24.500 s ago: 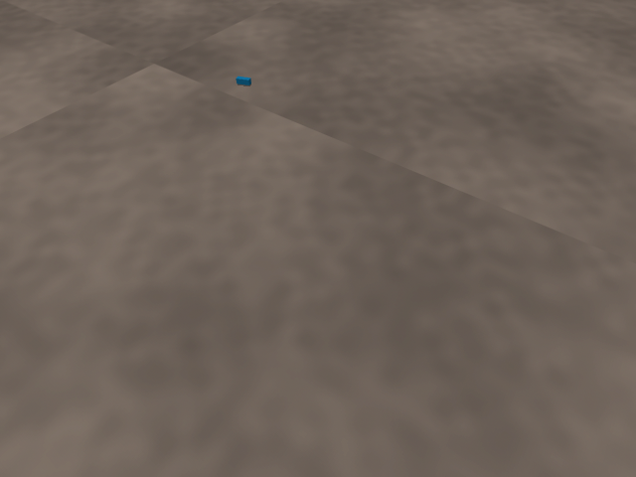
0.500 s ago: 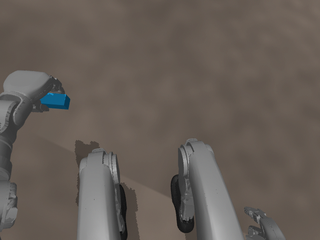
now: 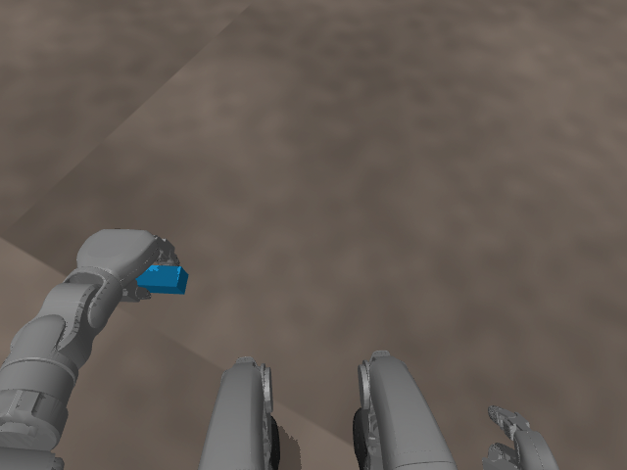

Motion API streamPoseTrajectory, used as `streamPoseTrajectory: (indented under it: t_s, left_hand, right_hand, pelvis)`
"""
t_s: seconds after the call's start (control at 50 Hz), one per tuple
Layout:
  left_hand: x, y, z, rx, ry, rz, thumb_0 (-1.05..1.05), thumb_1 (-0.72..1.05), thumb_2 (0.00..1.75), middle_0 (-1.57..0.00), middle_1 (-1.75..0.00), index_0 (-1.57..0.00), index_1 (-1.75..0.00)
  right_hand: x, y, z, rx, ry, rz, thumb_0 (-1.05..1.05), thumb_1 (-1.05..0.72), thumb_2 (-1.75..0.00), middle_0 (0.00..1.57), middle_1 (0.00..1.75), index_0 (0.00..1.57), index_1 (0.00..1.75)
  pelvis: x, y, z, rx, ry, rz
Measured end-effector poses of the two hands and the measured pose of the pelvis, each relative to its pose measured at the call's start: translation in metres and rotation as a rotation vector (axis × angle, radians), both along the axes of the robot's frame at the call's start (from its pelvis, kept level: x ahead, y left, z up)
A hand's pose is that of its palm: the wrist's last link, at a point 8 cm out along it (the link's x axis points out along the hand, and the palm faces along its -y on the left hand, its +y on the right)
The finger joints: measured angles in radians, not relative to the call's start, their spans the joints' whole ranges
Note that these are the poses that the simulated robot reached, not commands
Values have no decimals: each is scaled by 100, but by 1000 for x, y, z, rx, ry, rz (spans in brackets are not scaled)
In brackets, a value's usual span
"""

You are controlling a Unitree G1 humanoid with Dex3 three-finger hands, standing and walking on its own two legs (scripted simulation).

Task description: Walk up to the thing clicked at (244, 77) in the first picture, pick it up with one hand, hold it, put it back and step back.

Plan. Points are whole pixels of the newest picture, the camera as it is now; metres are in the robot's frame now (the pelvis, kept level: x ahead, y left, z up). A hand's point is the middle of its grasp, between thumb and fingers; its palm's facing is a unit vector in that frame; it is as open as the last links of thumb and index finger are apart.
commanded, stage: lift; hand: left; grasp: from above
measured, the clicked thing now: (154, 279) +0.39 +0.23 -0.09
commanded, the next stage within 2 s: hold in 0.66 s
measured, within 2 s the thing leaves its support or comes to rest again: neither
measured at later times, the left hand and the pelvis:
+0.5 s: hand (118, 238) +0.37 +0.22 +0.06, palm faces -0.45 +0.01 -0.89, open 6.4 cm; pelvis +0.04 +0.00 +0.12, yaw +0 degrees
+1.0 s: hand (99, 203) +0.39 +0.22 +0.11, palm faces -0.47 +0.02 -0.88, open 6.3 cm; pelvis +0.08 +0.00 +0.16, yaw +0 degrees
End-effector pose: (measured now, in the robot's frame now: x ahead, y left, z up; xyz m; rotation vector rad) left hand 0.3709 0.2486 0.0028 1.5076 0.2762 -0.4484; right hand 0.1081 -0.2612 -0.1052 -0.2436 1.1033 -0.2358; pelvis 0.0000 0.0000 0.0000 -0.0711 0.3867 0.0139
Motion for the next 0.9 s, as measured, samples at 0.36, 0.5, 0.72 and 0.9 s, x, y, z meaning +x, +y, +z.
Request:
streamPoseTrajectory:
  t_s: [0.36, 0.5, 0.72, 0.9]
  left_hand:
    - [-4, -20, 89, 8, 9, -18, 0, 54, 16, -98, -17, -99, -16]
    - [9, -24, 113, 10, 3, -11, 0, 53, 17, -97, -19, -99, -17]
    - [17, -22, 139, 6, 37, -6, 0, 54, 17, -97, -18, -99, -15]
    - [22, -22, 155, 13, 37, -28, 0, 55, 15, -98, -16, -100, -13]
  right_hand:
    - [6, -7, 93, -6, -46, -39, 1, -92, -91, 20, 30, 20, 30]
    - [16, -4, 114, 12, -52, -53, 1, -92, -91, 20, 30, 20, 30]
    - [39, 1, 138, 24, -59, -50, 1, -92, -91, 20, 30, 20, 30]
    - [58, 3, 149, 27, -72, -42, 1, -92, -90, 20, 30, 20, 30]
  pelvis:
    - [27, -2, 94, 31, -132, -1]
    - [41, 0, 117, 41, -164, -11]
    - [59, 3, 142, 49, -202, -16]
    - [71, 4, 153, 52, -224, -16]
